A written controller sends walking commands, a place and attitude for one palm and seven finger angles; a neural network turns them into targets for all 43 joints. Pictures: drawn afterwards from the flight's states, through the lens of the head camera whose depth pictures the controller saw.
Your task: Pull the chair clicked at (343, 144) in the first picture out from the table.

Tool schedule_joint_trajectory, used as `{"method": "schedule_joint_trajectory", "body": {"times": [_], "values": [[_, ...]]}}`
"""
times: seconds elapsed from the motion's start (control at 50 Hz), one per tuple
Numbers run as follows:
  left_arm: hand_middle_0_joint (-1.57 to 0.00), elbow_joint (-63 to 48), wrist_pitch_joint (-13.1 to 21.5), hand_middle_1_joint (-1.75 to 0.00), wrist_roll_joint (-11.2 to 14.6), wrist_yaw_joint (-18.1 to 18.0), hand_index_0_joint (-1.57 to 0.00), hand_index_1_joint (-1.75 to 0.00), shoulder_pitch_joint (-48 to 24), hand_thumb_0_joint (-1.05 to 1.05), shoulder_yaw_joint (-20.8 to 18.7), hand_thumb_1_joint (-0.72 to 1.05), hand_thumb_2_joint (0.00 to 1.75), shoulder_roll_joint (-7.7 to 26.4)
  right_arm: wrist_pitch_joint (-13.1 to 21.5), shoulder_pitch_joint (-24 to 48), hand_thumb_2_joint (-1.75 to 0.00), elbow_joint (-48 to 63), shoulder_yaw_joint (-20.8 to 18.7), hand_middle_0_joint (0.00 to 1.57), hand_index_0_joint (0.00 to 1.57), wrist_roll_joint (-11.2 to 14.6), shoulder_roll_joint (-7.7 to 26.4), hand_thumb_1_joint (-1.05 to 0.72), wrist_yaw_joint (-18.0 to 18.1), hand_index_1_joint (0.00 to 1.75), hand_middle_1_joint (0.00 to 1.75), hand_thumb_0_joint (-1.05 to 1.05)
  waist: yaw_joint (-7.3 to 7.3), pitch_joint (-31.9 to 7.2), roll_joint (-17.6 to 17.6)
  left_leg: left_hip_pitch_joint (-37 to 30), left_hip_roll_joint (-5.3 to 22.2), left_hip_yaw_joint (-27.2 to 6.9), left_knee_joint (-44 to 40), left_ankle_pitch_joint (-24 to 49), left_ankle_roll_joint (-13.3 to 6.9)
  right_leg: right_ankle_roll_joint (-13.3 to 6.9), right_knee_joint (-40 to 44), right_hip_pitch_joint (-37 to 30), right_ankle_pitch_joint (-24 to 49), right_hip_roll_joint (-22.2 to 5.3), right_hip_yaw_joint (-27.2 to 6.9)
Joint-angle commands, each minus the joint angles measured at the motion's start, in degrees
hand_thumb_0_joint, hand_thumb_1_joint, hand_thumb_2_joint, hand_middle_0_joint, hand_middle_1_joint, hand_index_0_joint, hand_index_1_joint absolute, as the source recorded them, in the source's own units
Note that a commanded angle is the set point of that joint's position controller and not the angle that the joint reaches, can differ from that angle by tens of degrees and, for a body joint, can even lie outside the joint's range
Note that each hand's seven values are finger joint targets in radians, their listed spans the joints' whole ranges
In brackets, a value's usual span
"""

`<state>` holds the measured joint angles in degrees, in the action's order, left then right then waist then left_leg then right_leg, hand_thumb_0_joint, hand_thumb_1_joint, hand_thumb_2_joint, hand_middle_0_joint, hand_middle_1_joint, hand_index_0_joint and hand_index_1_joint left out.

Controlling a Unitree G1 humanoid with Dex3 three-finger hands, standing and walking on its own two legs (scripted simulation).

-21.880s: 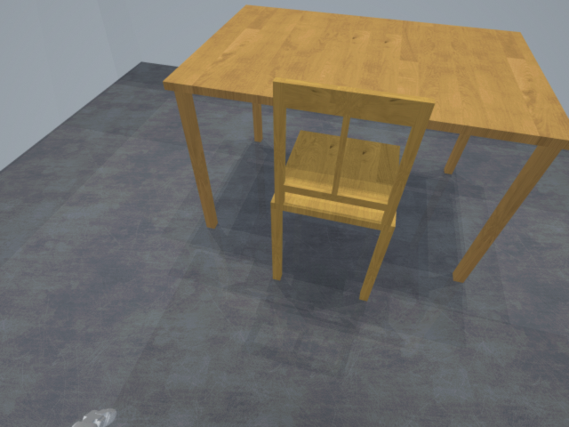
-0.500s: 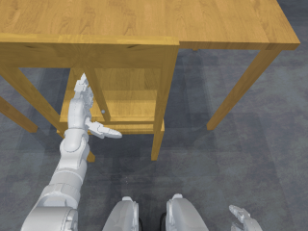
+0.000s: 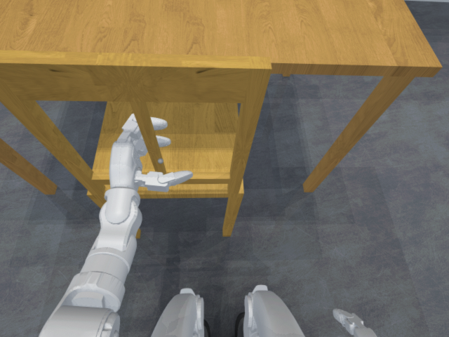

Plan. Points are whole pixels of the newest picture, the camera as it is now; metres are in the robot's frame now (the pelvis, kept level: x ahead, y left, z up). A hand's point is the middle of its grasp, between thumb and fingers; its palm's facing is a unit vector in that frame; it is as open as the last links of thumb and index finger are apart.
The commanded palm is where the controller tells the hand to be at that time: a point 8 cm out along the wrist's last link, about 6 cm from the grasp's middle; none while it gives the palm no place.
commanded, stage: hook a spindle and tug to test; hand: left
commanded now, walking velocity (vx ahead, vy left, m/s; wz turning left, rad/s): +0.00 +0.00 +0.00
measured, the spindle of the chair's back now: (152, 144) +0.45 +0.14 +0.01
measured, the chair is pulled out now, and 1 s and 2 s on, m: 0.00 0.03 0.15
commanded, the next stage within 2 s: step backward, pulling the chair out in 0.90 s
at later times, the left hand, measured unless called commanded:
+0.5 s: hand (163, 157) +0.42 +0.11 +0.02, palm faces +0.03 -1.00 -0.02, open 5.1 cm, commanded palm +0.39 +0.15 +0.02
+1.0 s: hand (165, 174) +0.39 +0.10 +0.02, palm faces +0.01 -1.00 -0.02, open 5.1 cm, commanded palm +0.37 +0.15 +0.02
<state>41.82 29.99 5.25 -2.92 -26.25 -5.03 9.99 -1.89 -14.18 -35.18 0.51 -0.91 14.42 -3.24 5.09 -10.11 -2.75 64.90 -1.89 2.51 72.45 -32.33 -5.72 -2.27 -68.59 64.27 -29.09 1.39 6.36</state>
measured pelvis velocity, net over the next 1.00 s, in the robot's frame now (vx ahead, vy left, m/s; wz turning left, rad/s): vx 0.02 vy -0.02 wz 0.01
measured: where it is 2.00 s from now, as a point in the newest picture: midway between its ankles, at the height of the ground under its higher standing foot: outside the picture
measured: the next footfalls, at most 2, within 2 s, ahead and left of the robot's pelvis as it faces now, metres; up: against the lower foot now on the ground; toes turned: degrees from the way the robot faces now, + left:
none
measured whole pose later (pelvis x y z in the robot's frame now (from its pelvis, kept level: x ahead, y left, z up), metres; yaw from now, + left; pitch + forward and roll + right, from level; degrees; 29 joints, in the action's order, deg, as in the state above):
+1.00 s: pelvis +0.02 -0.02 +0.01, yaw +1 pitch +25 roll -2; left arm 27.5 28.2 6.4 -1.8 -12.7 -1.9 8.2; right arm -2.5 -12.3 -31.8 0.1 -0.4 14.0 -3.4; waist 3.1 -10.5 -2.1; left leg 61.7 -1.9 2.3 70.4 -33.9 -4.6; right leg -3.5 -67.8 61.8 -31.3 1.8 6.1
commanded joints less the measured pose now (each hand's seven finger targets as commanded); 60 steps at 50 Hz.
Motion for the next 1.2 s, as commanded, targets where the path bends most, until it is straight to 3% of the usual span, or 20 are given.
{"method": "schedule_joint_trajectory", "body": {"times": [0.0,0.02,0.1,0.18,0.34,0.48,0.66,0.72,0.76,0.82,0.9,0.96,0.98,1.0,1.02,1.04,1.08,1.12,1.14,1.18], "values": [[-0.50,-11.07,3.85,-1.45,-0.73,0.04,-0.50,-1.45,-17.31,0.00,-0.39,0.40,0.68,4.05,0.88,-4.49,-0.90,5.10,-3.92,0.20,0.20,0.21,9.37,-0.90,0.49,0.30,0.30,0.00,1.40,-24.91,-1.78,-23.53,3.61,-11.18,-10.42,24.42,7.01,0.14,5.77,-7.51,13.26,0.05,-3.68],[-0.50,-11.80,3.61,-1.45,-0.55,0.00,-0.50,-1.45,-17.97,0.00,0.37,0.45,0.71,3.08,0.73,-4.33,-0.90,4.97,-3.92,0.20,0.20,0.25,9.11,-0.90,0.37,0.30,0.30,0.00,1.58,-25.62,-2.85,-24.18,3.55,-10.87,-10.17,25.55,7.01,0.23,5.84,-7.68,14.20,0.02,-3.77],[-0.50,-12.45,2.89,-1.45,-0.37,0.10,-0.50,-1.45,-15.63,0.00,-0.39,0.68,0.80,4.01,0.42,-4.60,-0.90,5.72,-3.95,0.20,0.20,0.37,9.04,-0.90,0.36,0.30,0.30,0.00,1.17,-27.07,-0.90,-22.81,3.25,-9.89,-9.80,26.44,6.38,0.32,6.12,-11.03,16.75,0.11,-4.31],[-0.50,-12.73,2.69,-1.45,-0.05,0.53,-0.50,-1.45,-15.76,0.00,-0.32,0.90,0.90,4.01,0.22,-4.64,-0.90,5.54,-3.77,0.20,0.20,0.51,8.69,-0.90,0.40,0.30,0.30,0.00,1.64,-25.53,0.58,-20.91,3.09,-9.13,-9.61,25.76,5.88,0.47,6.66,-12.62,17.95,0.09,-4.69],[-0.50,-12.21,2.84,-1.45,0.15,1.38,-0.50,-1.45,-10.96,0.00,-1.53,0.90,0.90,5.10,0.40,-4.41,-0.90,6.27,-3.60,0.20,0.20,0.51,8.40,-0.90,0.36,0.30,0.30,0.00,0.41,-25.34,0.23,-18.32,2.40,-7.08,-9.25,25.03,5.06,0.34,6.88,-15.60,19.82,0.00,-5.51],[-0.50,-14.07,2.04,-1.45,0.15,1.93,-0.50,-1.45,-8.86,0.00,-0.27,0.90,0.90,4.32,0.24,-4.31,-0.90,6.91,-3.62,0.20,0.20,0.67,8.23,-0.90,0.32,0.30,0.30,0.00,0.52,-24.91,0.75,-17.56,2.34,-6.68,-9.06,25.93,4.77,0.43,6.78,-16.81,21.77,-0.18,-5.77],[-0.50,-20.05,1.14,-1.45,1.25,2.60,-0.50,-1.45,2.44,0.00,1.40,0.90,0.90,2.55,0.19,-3.63,-0.90,8.82,-3.91,0.20,0.20,1.13,7.74,-0.90,-0.03,0.30,0.30,0.00,-1.28,-25.67,1.99,-19.25,2.51,-6.26,-9.96,29.75,4.75,0.42,7.30,-20.09,25.37,-0.23,-5.66],[-0.50,-21.98,1.19,-1.45,0.97,2.31,-0.50,-1.45,1.54,0.00,3.00,0.90,0.90,1.68,0.37,-3.32,-0.90,8.81,-3.79,0.20,0.20,1.03,7.62,-0.90,0.03,0.30,0.30,0.00,-0.35,-24.32,1.59,-18.85,2.57,-6.20,-9.48,29.90,4.55,0.54,7.11,-19.05,25.99,-0.30,-5.75],[-0.50,-23.10,1.53,-1.45,0.80,2.13,-0.50,-1.45,4.63,0.00,2.39,0.90,0.90,2.29,0.50,-3.15,-0.90,9.05,-3.91,0.20,0.20,1.01,7.44,-0.90,0.02,0.30,0.30,0.00,-1.26,-25.05,1.08,-19.14,2.42,-5.93,-9.40,30.55,4.63,0.44,7.06,-19.94,26.70,-0.39,-6.03],[-0.50,-24.79,1.85,-1.45,0.64,1.88,-0.50,-1.45,5.35,0.00,3.66,0.90,0.90,1.20,0.63,-2.91,-0.90,9.11,-3.86,0.20,0.20,0.86,7.27,-0.90,-0.03,0.30,0.30,0.00,-0.85,-24.35,1.12,-19.58,2.49,-6.14,-9.27,30.94,4.68,0.53,6.86,-19.12,26.58,-0.44,-5.74],[-0.50,-24.37,1.91,-1.45,0.08,1.48,-0.50,-1.45,2.89,0.00,2.02,0.90,0.90,3.40,0.79,-2.59,-0.90,8.49,-3.85,0.20,0.20,0.75,7.51,-0.90,0.50,0.30,0.30,0.00,-0.23,-22.93,2.37,-17.38,2.22,-6.14,-8.43,29.08,4.51,0.50,6.30,-18.71,26.34,-0.54,-5.96],[-0.50,-25.70,2.06,-1.45,0.18,1.76,-0.50,-1.45,4.31,0.00,2.39,0.90,0.90,2.84,0.98,-2.13,-0.90,8.62,-3.80,0.20,0.20,0.71,7.34,-0.90,0.59,0.30,0.30,0.00,-1.03,-24.52,0.40,-19.20,2.26,-6.41,-8.58,30.85,5.00,0.39,5.90,-18.60,26.54,-0.74,-5.83],[-0.50,-26.65,1.70,-1.45,0.31,1.94,-0.50,-1.45,5.58,0.00,6.81,0.90,0.90,-1.93,1.07,-1.69,-0.90,9.25,-3.84,0.20,0.20,0.85,6.85,-0.90,0.37,0.30,0.30,0.00,-0.69,-25.24,0.01,-20.93,2.54,-6.85,-8.77,31.45,5.01,0.55,6.10,-17.58,25.70,-0.75,-5.50],[-0.50,-35.46,-4.34,-1.45,-3.10,-2.02,-0.50,-1.45,-7.93,0.00,-2.02,0.90,0.90,15.39,-3.31,-6.98,-0.90,13.40,-3.69,0.20,0.20,3.32,6.56,-0.90,3.08,0.30,0.30,0.00,-0.98,-35.38,0.22,-38.15,2.72,-5.06,-20.50,29.34,4.03,0.52,17.28,-40.32,31.18,-4.28,-11.30],[-0.50,-41.36,-6.91,-1.45,-3.25,-3.31,-0.50,-1.45,-10.43,0.00,-0.74,0.90,0.90,14.35,-4.34,-7.44,-0.90,14.18,-4.28,0.20,0.20,4.14,6.35,-0.90,4.85,0.30,0.30,0.00,-0.77,-37.74,-3.19,-42.21,2.42,-3.67,-22.79,31.22,3.54,2.13,20.64,-45.53,39.98,-4.85,-12.41],[-0.50,-38.94,-8.88,-1.45,-3.31,-4.05,-0.50,-1.45,-7.10,0.00,0.30,0.90,0.90,12.88,-4.48,-7.45,-0.90,13.96,-4.02,0.20,0.20,4.29,6.28,-0.90,5.82,0.30,0.30,0.00,-0.33,-34.37,-2.31,-41.41,2.47,-3.95,-24.15,31.86,3.55,2.73,21.06,-45.95,43.72,-5.45,-12.07],[-0.50,-29.27,-12.96,-1.45,-3.78,-4.21,-0.50,-1.45,0.60,0.00,2.52,0.90,0.90,8.90,-5.81,-3.34,-0.90,12.58,-2.84,0.20,0.20,4.61,5.60,-0.90,7.07,0.30,0.30,0.00,-0.68,-26.16,-2.68,-38.31,3.87,-5.47,-27.32,31.30,3.49,3.31,22.30,-43.20,41.56,-6.24,-11.80],[-0.50,-18.58,-16.11,-1.45,-3.77,-4.07,-0.50,-1.45,3.80,0.00,4.80,0.90,0.90,5.80,-6.82,-2.98,-0.90,10.52,-2.06,0.20,0.20,4.87,5.93,-0.90,8.13,0.30,0.30,0.00,-0.69,-16.64,2.38,-36.24,5.56,-6.69,-31.48,30.42,2.94,4.18,25.09,-43.25,42.96,-6.69,-11.49],[-0.50,-16.54,-16.85,-1.45,-3.74,-4.00,-0.50,-1.45,2.34,0.00,4.87,0.90,0.90,6.11,-7.17,-3.03,-0.90,9.84,-1.98,0.20,0.20,5.01,6.36,-0.90,8.54,0.30,0.30,0.00,-0.76,-14.64,5.02,-36.62,6.48,-7.04,-33.15,30.42,2.77,4.64,26.57,-44.50,43.89,-6.96,-11.64],[-0.50,-13.02,-16.92,-1.45,-3.40,-3.62,-0.50,-1.45,-1.47,0.00,4.85,0.90,0.90,6.58,-7.22,-2.86,-0.90,9.04,-1.89,0.20,0.20,4.89,7.06,-0.90,9.51,0.30,0.30,0.00,-0.94,-12.42,5.24,-39.33,8.22,-8.25,-36.51,34.65,2.79,4.23,28.81,-45.90,44.54,-7.02,-11.14]]}}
